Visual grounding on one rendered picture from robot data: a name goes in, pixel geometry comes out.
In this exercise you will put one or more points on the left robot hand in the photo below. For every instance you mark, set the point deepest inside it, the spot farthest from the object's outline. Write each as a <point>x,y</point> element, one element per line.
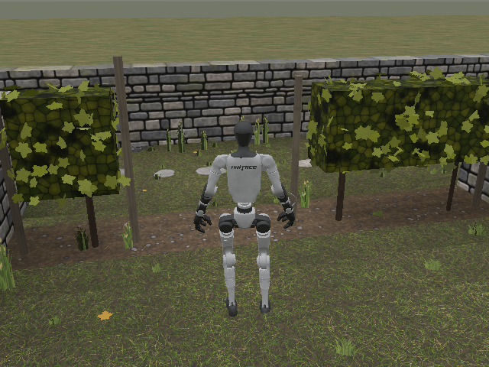
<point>198,221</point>

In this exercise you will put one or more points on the right robot hand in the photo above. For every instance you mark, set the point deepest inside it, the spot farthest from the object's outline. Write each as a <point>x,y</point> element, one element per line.
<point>284,216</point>

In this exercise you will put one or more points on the right robot forearm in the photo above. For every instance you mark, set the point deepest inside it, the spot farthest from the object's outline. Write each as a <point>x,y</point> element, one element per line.
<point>285,201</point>

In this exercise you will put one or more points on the left robot upper arm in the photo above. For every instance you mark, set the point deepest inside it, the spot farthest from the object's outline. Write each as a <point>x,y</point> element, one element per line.
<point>215,172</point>

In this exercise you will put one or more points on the left robot shin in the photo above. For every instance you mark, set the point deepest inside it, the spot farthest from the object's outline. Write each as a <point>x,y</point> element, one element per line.
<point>229,274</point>

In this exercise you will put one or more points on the right robot upper arm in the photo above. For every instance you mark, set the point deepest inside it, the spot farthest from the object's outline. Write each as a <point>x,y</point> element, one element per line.
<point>272,172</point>

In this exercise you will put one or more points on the robot shin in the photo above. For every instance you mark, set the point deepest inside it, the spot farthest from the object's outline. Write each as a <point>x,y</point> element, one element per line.
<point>229,274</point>
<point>264,281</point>

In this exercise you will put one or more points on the left robot forearm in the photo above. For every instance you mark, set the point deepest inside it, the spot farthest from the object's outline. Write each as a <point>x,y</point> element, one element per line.
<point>203,203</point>

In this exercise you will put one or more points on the right robot shin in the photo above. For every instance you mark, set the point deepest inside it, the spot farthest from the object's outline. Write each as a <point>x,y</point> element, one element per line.
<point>264,281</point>

